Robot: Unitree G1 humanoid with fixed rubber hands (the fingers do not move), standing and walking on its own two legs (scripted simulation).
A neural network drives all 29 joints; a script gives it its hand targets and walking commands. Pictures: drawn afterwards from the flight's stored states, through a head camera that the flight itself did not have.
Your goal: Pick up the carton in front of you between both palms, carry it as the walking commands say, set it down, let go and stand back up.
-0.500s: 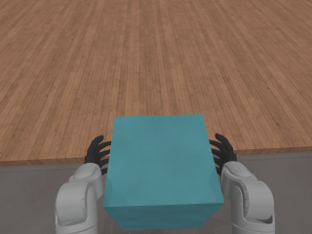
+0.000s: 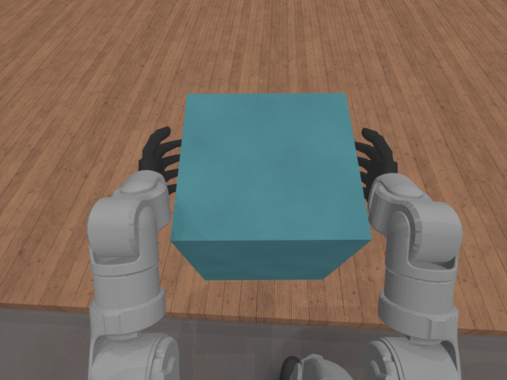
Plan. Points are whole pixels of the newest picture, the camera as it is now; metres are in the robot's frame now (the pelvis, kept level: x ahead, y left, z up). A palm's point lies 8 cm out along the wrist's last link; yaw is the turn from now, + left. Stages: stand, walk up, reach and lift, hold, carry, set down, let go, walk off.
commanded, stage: carry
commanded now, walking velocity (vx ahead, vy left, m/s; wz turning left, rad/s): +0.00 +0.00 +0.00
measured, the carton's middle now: (264, 200) +0.35 +0.01 +0.08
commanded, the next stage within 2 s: none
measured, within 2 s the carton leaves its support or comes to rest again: neither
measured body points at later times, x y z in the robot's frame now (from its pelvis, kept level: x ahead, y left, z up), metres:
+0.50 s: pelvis +0.16 +0.01 +0.03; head +0.24 +0.00 +0.48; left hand +0.54 +0.15 +0.17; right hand +0.53 -0.16 +0.16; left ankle +0.12 +0.11 -0.70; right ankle +0.13 -0.07 -0.70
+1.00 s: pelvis +0.22 +0.03 +0.02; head +0.24 +0.03 +0.47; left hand +0.58 +0.17 +0.13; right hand +0.57 -0.13 +0.13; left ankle +0.19 +0.12 -0.71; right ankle +0.17 -0.07 -0.71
